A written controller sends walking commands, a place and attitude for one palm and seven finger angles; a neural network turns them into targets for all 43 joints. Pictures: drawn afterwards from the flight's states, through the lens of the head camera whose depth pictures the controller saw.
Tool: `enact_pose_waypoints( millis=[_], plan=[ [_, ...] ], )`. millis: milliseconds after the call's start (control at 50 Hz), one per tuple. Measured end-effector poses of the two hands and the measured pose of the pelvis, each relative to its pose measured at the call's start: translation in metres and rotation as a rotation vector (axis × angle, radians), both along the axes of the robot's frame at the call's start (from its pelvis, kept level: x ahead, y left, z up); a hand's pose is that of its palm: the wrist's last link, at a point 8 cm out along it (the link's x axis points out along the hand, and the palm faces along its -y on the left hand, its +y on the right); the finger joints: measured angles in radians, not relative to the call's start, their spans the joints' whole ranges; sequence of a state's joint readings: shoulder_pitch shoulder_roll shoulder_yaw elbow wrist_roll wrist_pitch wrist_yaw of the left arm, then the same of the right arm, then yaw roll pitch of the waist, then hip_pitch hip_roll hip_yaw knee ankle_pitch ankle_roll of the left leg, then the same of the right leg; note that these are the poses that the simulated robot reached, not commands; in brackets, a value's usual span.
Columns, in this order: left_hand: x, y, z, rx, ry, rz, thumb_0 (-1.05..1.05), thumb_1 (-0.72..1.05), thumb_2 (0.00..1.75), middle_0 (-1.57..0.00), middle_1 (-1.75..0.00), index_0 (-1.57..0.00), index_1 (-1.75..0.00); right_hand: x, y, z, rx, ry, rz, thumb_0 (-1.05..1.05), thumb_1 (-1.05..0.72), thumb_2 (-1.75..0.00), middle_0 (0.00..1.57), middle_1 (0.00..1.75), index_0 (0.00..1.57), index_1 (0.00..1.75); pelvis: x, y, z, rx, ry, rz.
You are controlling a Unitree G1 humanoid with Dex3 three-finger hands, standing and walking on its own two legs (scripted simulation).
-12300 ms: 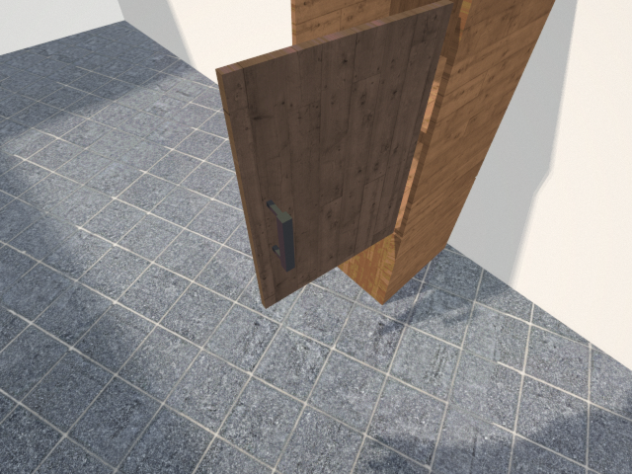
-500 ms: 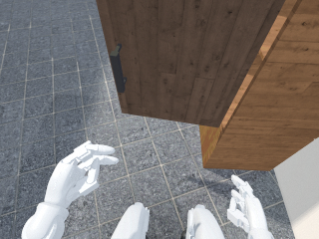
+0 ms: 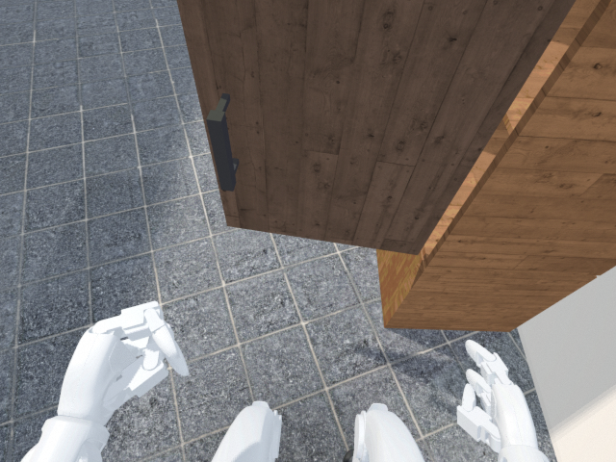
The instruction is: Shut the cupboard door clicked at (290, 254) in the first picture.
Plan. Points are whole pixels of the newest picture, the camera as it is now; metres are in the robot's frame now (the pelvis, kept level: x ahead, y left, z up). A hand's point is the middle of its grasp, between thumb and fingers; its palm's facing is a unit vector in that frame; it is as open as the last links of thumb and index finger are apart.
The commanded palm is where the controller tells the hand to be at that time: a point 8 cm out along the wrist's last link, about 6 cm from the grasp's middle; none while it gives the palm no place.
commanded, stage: raise the hand and make a fist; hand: left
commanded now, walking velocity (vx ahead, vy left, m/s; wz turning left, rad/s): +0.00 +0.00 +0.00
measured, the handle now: (226, 145) +0.54 +0.17 +0.05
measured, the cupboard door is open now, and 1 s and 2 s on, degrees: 83 83 83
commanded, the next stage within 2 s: bring the fist close to the handle in 0.76 s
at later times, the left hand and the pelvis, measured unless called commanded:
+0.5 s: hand (183, 354) +0.23 +0.16 +0.04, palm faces -0.08 -1.00 -0.01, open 3.1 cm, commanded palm +0.21 +0.22 +0.05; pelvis +0.01 -0.02 +0.00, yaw +0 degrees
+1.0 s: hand (179, 345) +0.24 +0.16 +0.05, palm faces -0.07 -1.00 -0.04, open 3.1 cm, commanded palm +0.24 +0.22 +0.05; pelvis +0.00 -0.02 +0.00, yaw +1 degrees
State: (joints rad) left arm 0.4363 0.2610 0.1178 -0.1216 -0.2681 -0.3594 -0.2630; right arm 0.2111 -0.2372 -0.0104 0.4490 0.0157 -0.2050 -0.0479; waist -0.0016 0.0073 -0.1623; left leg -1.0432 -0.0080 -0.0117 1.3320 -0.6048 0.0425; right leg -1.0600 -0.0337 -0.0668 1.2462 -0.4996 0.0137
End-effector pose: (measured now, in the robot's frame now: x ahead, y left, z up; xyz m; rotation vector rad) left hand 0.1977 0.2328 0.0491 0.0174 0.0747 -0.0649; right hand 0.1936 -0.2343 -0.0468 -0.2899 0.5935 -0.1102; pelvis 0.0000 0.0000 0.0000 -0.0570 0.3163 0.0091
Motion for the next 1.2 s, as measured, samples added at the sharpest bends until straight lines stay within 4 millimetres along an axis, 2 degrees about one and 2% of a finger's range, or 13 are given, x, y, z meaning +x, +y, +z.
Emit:
enact_pose_waypoints(
  millis=[80,200,260,400,520,600,700,840,920,1020,1140,1200],
  plan=[
    [-0.001,0.006,0.012,0.021,-0.045,0.055,0.02,0.90,0.90,-1.16,-1.35,-1.16,-1.35,0.012,0.005,0.000,0.023,-0.003,0.032,0.01,-0.90,-0.89,0.20,0.30,0.21,0.30,0.005,-0.004,0.002,-0.001,0.004,0.007],
    [0.005,-0.009,-0.008,0.009,0.031,-0.017,0.02,0.90,0.90,-1.25,-1.45,-1.24,-1.45,0.017,0.004,-0.009,0.039,0.014,0.050,0.01,-0.90,-0.89,0.20,0.30,0.21,0.30,0.008,-0.012,-0.002,0.002,0.014,0.009],
    [0.010,-0.015,-0.010,0.006,0.038,-0.045,0.02,0.90,0.90,-1.27,-1.47,-1.27,-1.47,0.013,-0.002,-0.013,0.037,0.030,0.034,0.01,-0.90,-0.89,0.20,0.30,0.21,0.30,0.008,-0.016,-0.003,0.005,0.017,0.005],
    [0.017,-0.009,0.012,0.023,-0.055,0.011,0.02,0.90,0.90,-1.30,-1.50,-1.29,-1.50,-0.002,-0.018,-0.022,0.043,0.081,-0.017,0.01,-0.90,-0.89,0.20,0.30,0.21,0.30,0.011,-0.023,-0.002,0.012,0.017,0.002],
    [0.016,-0.019,-0.009,-0.002,0.048,-0.026,0.02,0.90,0.90,-1.30,-1.50,-1.29,-1.50,-0.013,-0.029,-0.024,0.036,0.096,-0.048,0.01,-0.90,-0.89,0.20,0.30,0.21,0.30,0.009,-0.025,-0.002,0.019,0.019,-0.003],
    [0.015,-0.024,-0.006,0.000,0.028,-0.042,0.02,0.90,0.90,-1.30,-1.50,-1.29,-1.50,-0.016,-0.034,-0.022,0.022,0.090,-0.063,0.01,-0.90,-0.89,0.20,0.30,0.21,0.30,0.008,-0.025,-0.002,0.022,0.016,-0.007],
    [0.015,-0.017,0.009,0.020,-0.065,0.003,0.02,0.90,0.90,-1.30,-1.50,-1.30,-1.50,-0.015,-0.032,-0.022,0.024,0.086,-0.058,0.01,-0.91,-0.89,0.20,0.30,0.20,0.30,0.007,-0.025,-0.003,0.021,0.013,-0.005],
    [0.009,-0.017,-0.005,0.009,0.027,-0.021,0.02,0.90,0.90,-1.30,-1.50,-1.30,-1.50,-0.010,-0.023,-0.019,0.042,0.069,-0.040,0.01,-0.90,-0.89,0.20,0.30,0.21,0.30,0.005,-0.022,-0.002,0.019,0.010,-0.003],
    [0.009,-0.017,0.000,0.015,-0.002,-0.030,0.02,0.90,0.90,-1.30,-1.50,-1.30,-1.50,-0.007,-0.018,-0.017,0.038,0.055,-0.028,0.01,-0.90,-0.89,0.20,0.30,0.21,0.30,0.005,-0.020,-0.001,0.016,0.007,-0.002],
    [0.027,-0.013,0.007,0.022,-0.101,-0.008,0.02,0.90,0.90,-1.31,-1.50,-1.30,-1.50,-0.007,-0.015,-0.021,0.023,0.062,0.002,0.01,-0.90,-0.89,0.20,0.30,0.21,0.30,0.002,-0.019,-0.005,0.011,0.012,0.006],
    [0.065,-0.020,-0.011,0.002,-0.040,-0.059,0.02,0.90,0.90,-1.30,-1.50,-1.30,-1.50,-0.017,-0.017,-0.029,0.018,0.109,-0.016,0.01,-0.90,-0.89,0.20,0.30,0.21,0.30,-0.001,-0.017,-0.007,0.009,0.025,0.006],
    [0.081,-0.026,-0.007,0.001,-0.030,-0.081,0.02,0.90,0.90,-1.30,-1.50,-1.30,-1.50,-0.025,-0.019,-0.029,0.019,0.136,-0.042,0.01,-0.90,-0.89,0.20,0.30,0.21,0.30,0.001,-0.016,-0.003,0.011,0.028,0.001]
  ],
)
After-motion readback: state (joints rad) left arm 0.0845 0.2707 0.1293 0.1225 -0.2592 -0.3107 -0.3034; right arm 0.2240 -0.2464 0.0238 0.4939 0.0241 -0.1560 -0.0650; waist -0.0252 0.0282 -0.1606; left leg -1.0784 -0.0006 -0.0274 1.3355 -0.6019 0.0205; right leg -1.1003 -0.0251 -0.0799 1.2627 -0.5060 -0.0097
